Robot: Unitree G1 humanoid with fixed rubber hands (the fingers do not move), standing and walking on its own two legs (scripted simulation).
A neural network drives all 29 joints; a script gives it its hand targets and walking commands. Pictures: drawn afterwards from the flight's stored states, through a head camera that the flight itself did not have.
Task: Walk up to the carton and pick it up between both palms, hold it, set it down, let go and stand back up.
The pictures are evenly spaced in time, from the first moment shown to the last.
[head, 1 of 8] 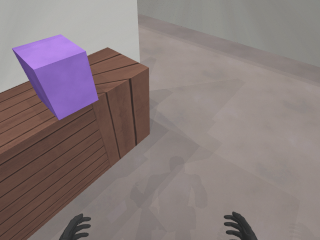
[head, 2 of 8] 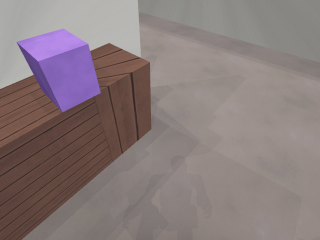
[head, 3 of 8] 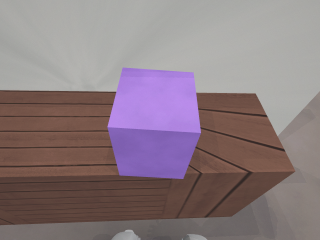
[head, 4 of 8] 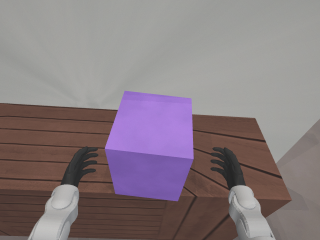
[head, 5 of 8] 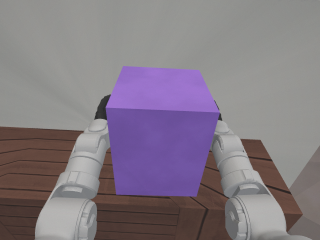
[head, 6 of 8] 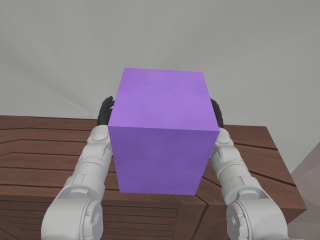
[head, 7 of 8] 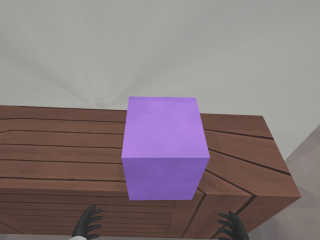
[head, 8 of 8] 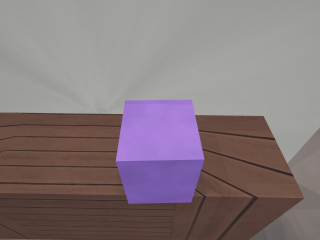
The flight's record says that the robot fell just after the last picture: no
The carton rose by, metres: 0.22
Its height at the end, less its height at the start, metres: +0.00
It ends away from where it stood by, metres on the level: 0.01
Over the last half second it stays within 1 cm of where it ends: yes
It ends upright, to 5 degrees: yes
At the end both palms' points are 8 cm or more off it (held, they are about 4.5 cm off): yes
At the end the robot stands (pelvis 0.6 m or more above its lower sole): yes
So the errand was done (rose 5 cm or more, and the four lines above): yes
